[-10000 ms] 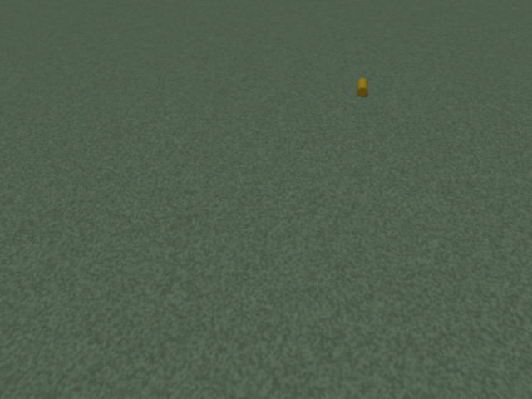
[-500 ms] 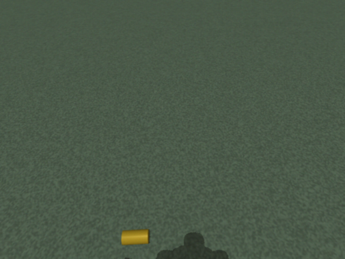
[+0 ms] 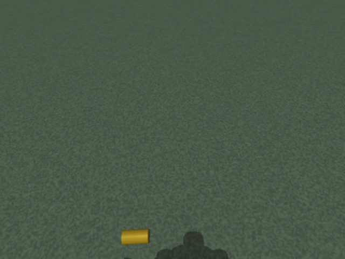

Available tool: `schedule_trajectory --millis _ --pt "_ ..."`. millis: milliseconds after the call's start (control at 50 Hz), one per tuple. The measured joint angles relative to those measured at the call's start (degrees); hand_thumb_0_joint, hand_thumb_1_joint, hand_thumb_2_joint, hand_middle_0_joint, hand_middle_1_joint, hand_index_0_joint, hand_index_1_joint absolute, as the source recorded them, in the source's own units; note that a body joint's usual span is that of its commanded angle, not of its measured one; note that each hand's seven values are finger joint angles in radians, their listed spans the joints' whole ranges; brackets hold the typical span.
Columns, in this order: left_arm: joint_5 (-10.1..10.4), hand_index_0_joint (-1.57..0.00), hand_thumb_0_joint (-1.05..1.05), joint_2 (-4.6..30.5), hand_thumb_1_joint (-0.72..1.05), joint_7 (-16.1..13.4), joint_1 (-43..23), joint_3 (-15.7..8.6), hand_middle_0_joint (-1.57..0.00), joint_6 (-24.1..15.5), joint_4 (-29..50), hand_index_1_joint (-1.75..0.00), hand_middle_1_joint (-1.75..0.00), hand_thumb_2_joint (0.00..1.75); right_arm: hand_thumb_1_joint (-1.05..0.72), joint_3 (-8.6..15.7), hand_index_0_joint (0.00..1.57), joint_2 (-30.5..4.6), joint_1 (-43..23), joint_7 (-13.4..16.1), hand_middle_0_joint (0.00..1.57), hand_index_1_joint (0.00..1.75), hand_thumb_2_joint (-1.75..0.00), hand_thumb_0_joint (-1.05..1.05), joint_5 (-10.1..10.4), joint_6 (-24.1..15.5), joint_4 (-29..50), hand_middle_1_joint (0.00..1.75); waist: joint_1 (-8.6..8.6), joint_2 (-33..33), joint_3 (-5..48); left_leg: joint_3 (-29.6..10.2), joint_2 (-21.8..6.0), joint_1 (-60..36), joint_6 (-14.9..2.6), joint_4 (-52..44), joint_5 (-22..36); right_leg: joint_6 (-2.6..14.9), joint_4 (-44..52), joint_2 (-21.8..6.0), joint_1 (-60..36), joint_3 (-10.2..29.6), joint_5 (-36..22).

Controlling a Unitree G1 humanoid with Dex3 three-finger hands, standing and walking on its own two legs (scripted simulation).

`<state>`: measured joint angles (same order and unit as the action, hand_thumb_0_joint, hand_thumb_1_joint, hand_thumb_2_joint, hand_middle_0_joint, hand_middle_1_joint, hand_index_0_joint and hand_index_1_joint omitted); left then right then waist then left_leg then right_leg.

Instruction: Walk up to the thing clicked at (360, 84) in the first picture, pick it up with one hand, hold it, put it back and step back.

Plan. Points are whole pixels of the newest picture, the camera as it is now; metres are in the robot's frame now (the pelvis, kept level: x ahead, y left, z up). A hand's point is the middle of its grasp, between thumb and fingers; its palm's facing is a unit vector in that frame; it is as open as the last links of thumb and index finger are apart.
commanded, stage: stand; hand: left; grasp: from above
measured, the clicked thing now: (135, 236) +0.39 +0.24 -0.75
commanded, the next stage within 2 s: rise first in 0.56 s
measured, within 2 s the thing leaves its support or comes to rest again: neither
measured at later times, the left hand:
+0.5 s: hand out of the picture +0.07 +0.26 -0.16, palm faces -0.03 -0.94 -0.35, open 7.4 cm
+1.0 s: hand out of the picture +0.14 +0.26 -0.18, palm faces -0.07 -0.92 -0.39, open 10.4 cm
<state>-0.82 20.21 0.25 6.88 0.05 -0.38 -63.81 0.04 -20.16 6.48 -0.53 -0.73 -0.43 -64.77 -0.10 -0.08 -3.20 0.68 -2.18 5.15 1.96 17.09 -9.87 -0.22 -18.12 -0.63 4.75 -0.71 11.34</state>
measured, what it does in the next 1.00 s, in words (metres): stands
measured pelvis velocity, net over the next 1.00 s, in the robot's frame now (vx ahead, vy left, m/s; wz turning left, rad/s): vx -0.02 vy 0.01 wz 0.00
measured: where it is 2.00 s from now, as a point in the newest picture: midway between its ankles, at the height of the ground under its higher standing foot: outside the picture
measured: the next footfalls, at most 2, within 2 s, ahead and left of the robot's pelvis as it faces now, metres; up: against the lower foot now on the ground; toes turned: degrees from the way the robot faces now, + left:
none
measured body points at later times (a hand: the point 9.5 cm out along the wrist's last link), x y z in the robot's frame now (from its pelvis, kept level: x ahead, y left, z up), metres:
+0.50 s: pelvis +0.00 +0.00 +0.00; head +0.01 +0.00 +0.45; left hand +0.07 +0.31 -0.13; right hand +0.07 -0.30 -0.13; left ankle -0.01 +0.14 -0.75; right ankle -0.02 -0.12 -0.75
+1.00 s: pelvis -0.02 +0.01 -0.03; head +0.05 +0.02 +0.42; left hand +0.14 +0.31 -0.15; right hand +0.09 -0.25 -0.15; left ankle -0.01 +0.14 -0.75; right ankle -0.02 -0.12 -0.75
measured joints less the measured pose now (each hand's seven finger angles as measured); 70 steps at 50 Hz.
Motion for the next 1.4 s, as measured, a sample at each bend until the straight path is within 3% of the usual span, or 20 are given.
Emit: schedule_trajectory --millis 680,740,780,840,920,1060,1160,1400 --pt "-0.1 -0.20 0.01 0.1 0.91 0.0 0.4 -0.1 -0.20 0.1 0.1 -0.30 -0.30 0.90 -0.91 0.1 0.21 0.1 0.2 0.1 0.20 0.30 -0.90 0.01 0.0 0.0 0.3 0.30 0.03 0.2 0.0 0.1 0.3 -0.1 -0.31 0.2 0.0 -0.29 0.1 -0.3 -0.2 0.1 -0.2" --pt "1.1 -0.20 0.01 -1.1 0.87 -0.7 -0.8 -1.8 -0.21 -0.8 3.5 -0.35 -0.34 0.90 -0.91 -0.1 0.21 0.5 3.2 1.5 0.20 0.30 -0.90 0.01 2.5 -1.1 7.6 0.30 -0.22 -0.1 0.0 -0.7 0.5 4.4 -0.59 3.9 -1.1 -0.33 -3.1 -0.5 3.8 -0.6 0.9" --pt "0.1 -0.21 0.01 -1.6 0.82 -0.3 -4.2 -3.6 -0.21 -1.2 2.6 -0.40 -0.40 0.90 -0.91 0.1 0.21 1.4 4.1 2.0 0.20 0.30 -0.90 0.01 3.1 -1.8 11.3 0.30 -0.31 -0.1 0.0 -1.1 0.6 8.0 -0.63 6.7 -1.8 -0.27 -5.8 -0.6 7.1 -0.9 1.7" --pt "-3.4 -0.21 0.01 -1.2 0.69 1.1 -8.7 -6.3 -0.21 -1.2 1.3 -0.52 -0.52 0.88 -0.91 0.8 0.20 3.5 4.7 2.0 0.20 0.30 -0.90 0.01 2.3 -2.4 15.3 0.30 -0.65 0.5 0.9 -1.1 0.5 14.3 -0.52 11.8 -3.5 -0.18 -11.0 -0.6 13.5 -0.7 3.5" --pt "-7.1 -0.21 0.01 -1.1 0.45 1.2 -8.9 -8.4 -0.20 -0.4 5.4 -0.70 -0.71 0.87 -0.91 1.6 0.21 5.7 6.3 1.4 0.20 0.30 -0.90 0.01 1.9 -2.5 19.8 0.30 -1.07 0.9 2.4 -0.6 0.3 20.2 -0.61 18.0 -6.3 -0.27 -17.2 -0.5 19.6 -0.1 6.0" --pt "-10.5 -0.18 0.00 -2.3 -0.04 -0.5 -4.8 -8.2 -0.15 4.5 12.6 -0.92 -0.94 0.89 -0.90 1.7 0.21 6.6 8.2 0.8 0.20 0.30 -0.90 0.01 1.8 -2.7 25.1 0.30 -1.61 0.3 5.4 -0.6 0.4 27.8 -1.02 26.7 -10.6 -0.72 -25.1 -0.7 26.9 0.2 9.8" --pt "-12.5 -0.13 0.00 -2.9 -0.30 -0.9 -1.1 -8.6 -0.11 5.5 19.1 -1.01 -1.03 0.93 -0.89 2.3 0.21 6.4 7.8 0.8 0.20 0.30 -0.90 0.01 1.4 -4.3 27.9 0.30 -1.36 0.3 7.0 -0.8 0.4 35.3 -1.19 35.3 -14.5 -0.99 -33.3 -0.7 34.1 0.3 13.6" --pt "-17.1 -0.08 0.00 -2.9 -0.49 -1.4 7.4 -7.5 -0.07 9.0 35.8 -1.08 -1.08 0.99 -0.88 2.3 0.21 6.6 4.3 0.8 0.20 0.30 -0.90 0.01 1.0 -6.6 32.4 0.30 -1.07 0.2 9.7 -2.2 0.2 50.0 -1.16 50.2 -20.6 -0.99 -47.4 -0.6 48.0 -0.6 19.6"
